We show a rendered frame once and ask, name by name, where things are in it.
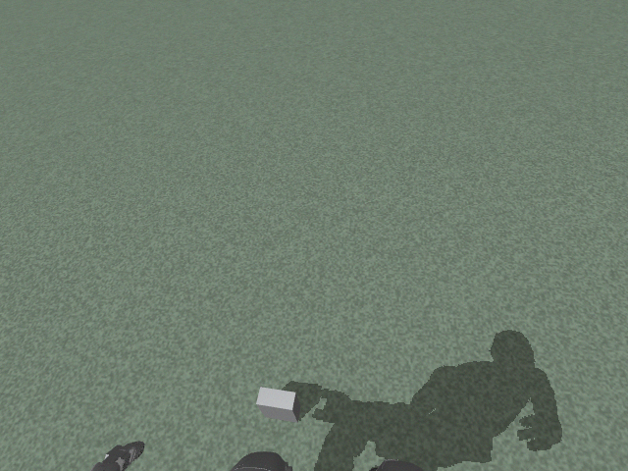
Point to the left robot hand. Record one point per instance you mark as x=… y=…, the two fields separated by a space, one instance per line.
x=120 y=457

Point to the carton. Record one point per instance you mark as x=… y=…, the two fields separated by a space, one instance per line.
x=277 y=404

